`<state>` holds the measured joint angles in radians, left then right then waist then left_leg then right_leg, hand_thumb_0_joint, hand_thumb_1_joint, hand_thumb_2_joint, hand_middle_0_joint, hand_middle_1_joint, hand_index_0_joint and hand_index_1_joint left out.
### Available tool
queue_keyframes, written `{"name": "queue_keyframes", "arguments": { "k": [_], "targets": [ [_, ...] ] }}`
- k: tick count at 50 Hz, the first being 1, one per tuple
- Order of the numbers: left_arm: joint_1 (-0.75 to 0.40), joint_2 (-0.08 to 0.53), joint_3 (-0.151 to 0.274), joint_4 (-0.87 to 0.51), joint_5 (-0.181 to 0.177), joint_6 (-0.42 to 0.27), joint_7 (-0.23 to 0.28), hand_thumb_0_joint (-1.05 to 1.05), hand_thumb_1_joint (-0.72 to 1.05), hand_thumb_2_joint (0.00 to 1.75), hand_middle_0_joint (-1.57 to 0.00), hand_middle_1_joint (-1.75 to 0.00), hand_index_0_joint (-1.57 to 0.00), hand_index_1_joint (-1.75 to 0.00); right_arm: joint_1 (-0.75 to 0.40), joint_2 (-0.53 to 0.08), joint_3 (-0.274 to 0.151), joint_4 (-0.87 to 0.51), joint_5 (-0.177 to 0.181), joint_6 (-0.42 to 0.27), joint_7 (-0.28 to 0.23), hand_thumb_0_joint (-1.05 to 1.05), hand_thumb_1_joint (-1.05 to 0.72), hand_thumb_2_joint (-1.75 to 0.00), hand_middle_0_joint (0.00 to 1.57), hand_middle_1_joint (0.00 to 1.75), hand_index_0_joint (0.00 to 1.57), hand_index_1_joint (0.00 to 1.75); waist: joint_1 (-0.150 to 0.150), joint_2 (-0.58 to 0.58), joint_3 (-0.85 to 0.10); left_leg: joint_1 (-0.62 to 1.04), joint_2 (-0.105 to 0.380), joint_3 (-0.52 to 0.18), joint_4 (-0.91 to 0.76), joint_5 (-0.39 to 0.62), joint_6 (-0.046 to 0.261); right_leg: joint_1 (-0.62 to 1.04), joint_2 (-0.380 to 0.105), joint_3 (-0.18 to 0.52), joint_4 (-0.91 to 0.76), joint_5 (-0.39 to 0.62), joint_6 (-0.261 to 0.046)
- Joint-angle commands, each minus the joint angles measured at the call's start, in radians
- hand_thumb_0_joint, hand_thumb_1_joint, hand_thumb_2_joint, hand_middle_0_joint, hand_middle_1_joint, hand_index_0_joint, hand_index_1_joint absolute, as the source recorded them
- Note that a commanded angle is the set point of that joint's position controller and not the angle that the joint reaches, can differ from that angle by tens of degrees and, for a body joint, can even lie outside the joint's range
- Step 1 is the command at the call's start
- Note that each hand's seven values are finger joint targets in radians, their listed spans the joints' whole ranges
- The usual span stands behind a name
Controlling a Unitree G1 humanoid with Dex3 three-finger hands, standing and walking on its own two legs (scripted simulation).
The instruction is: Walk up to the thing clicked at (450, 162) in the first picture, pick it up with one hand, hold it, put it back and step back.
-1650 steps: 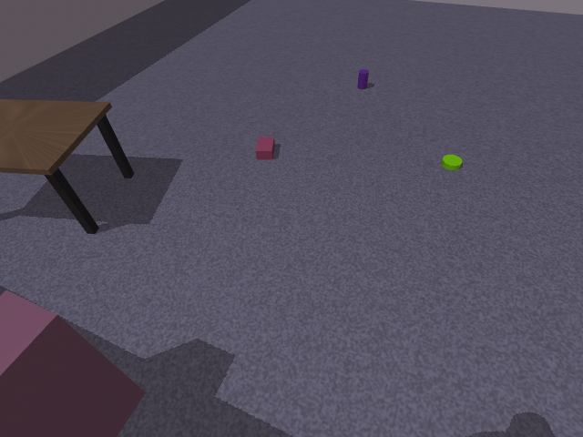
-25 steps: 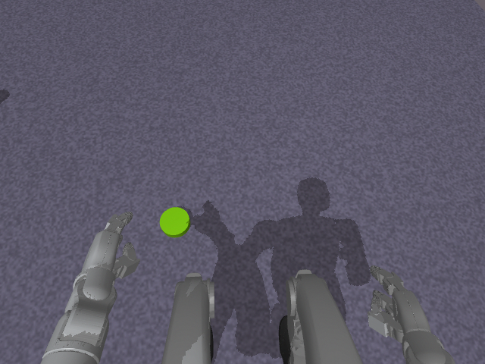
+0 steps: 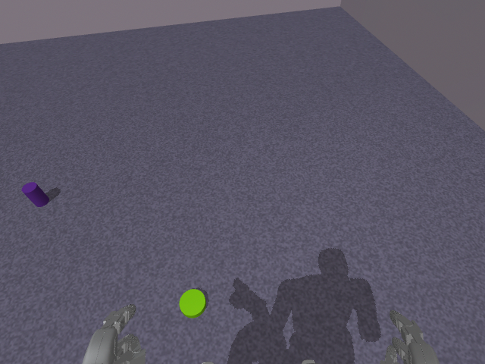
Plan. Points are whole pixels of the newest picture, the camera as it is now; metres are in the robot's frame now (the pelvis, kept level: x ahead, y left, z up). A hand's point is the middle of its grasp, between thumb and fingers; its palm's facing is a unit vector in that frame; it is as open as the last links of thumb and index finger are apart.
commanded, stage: home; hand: left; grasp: from above
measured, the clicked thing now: (192, 303) +0.47 +0.21 -0.69
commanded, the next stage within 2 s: none
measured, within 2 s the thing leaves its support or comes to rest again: neither
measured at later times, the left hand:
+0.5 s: hand out of the picture +0.17 +0.18 -0.03, palm faces +0.07 -0.97 -0.21, open 7.4 cm
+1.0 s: hand out of the picture +0.17 +0.18 -0.03, palm faces +0.06 -0.97 -0.21, open 7.4 cm
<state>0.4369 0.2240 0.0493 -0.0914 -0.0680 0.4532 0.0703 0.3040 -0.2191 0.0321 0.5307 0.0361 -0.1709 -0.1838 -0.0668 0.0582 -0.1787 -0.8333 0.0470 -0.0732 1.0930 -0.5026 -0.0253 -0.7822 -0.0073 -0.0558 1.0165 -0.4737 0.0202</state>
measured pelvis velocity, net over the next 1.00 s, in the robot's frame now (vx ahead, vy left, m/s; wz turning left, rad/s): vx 0.01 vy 0.00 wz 0.01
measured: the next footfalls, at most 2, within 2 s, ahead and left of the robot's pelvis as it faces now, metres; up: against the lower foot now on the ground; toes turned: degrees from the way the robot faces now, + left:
none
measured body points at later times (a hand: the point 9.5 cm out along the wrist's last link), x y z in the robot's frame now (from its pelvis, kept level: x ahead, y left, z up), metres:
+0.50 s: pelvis +0.01 +0.00 +0.01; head +0.03 +0.00 +0.46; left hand +0.16 +0.23 -0.02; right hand +0.19 -0.24 -0.04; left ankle +0.02 +0.13 -0.67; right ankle +0.01 -0.14 -0.67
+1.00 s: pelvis +0.01 +0.00 +0.01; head +0.03 +0.00 +0.46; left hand +0.16 +0.23 -0.01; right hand +0.17 -0.25 -0.05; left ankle +0.02 +0.13 -0.67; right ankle +0.01 -0.14 -0.67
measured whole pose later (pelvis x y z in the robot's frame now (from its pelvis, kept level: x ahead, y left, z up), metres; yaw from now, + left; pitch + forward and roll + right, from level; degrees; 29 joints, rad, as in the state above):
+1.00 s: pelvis +0.01 +0.00 +0.01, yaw +1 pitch +10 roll -3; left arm 0.50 0.22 0.03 -0.13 -0.05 0.45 0.02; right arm 0.29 -0.22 0.02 0.55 0.01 -0.24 -0.19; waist -0.04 0.05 -0.15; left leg -0.70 0.04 -0.07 1.01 -0.49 -0.03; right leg -0.65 -0.01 -0.05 0.95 -0.47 0.02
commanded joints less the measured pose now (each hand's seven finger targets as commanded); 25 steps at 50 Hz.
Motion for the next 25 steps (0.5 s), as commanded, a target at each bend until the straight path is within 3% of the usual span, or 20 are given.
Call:
{"name": "queue_keyframes", "arguments": {
  "k": [1, 8, 15, 20, 25],
  "targets": [
    [0.054, 0.081, 0.041, -0.217, 0.007, -0.031, -0.01, 0.0, 0.9, 0.9, -0.2, -0.3, -0.2, -0.3, -0.061, -0.102, -0.041, -0.16, -0.012, -0.077, -0.017, 0.0, -0.9, -0.9, 0.2, 0.3, 0.2, 0.3, 0.006, 0.0, -0.091, 0.199, -0.043, 0.019, -0.222, 0.22, 0.034, 0.139, 0.036, -0.015, -0.2, 0.189, -0.024],
    [0.052, 0.086, 0.037, -0.234, 0.011, -0.03, -0.042, 0.0, 0.9, 0.9, -0.2, -0.3, -0.2, -0.3, -0.073, -0.115, -0.051, -0.165, -0.023, -0.109, -0.022, 0.0, -0.9, -0.9, 0.2, 0.3, 0.2, 0.3, 0.0, -0.063, -0.047, 0.222, -0.054, 0.041, -0.235, 0.216, 0.045, 0.166, 0.028, -0.019, -0.245, 0.186, -0.009],
    [0.023, 0.103, 0.05, -0.236, 0.028, -0.048, -0.047, 0.0, 0.9, 0.9, -0.2, -0.3, -0.2, -0.3, -0.082, -0.119, -0.054, -0.155, -0.032, -0.127, -0.015, 0.0, -0.9, -0.9, 0.2, 0.3, 0.2, 0.3, 0.016, -0.014, -0.068, 0.245, -0.055, 0.041, -0.241, 0.226, 0.039, 0.183, 0.023, -0.018, -0.229, 0.195, -0.013],
    [0.032, 0.102, 0.044, -0.24, 0.033, -0.052, -0.044, 0.0, 0.9, 0.9, -0.2, -0.3, -0.2, -0.3, -0.083, -0.124, -0.056, -0.145, -0.035, -0.127, -0.01, 0.0, -0.9, -0.9, 0.2, 0.3, 0.2, 0.3, 0.022, 0.034, -0.091, 0.278, -0.045, 0.027, -0.252, 0.288, 0.025, 0.193, 0.03, -0.026, -0.202, 0.235, -0.022],
    [0.044, 0.092, 0.04, -0.205, 0.026, -0.048, -0.042, 0.0, 0.9, 0.9, -0.2, -0.3, -0.2, -0.3, -0.098, -0.119, -0.049, -0.147, -0.032, -0.123, -0.009, 0.0, -0.9, -0.9, 0.2, 0.3, 0.2, 0.3, 0.029, -0.013, -0.039, 0.235, -0.049, 0.032, -0.257, 0.214, 0.035, 0.188, 0.028, -0.026, -0.228, 0.182, -0.016]
  ]
}}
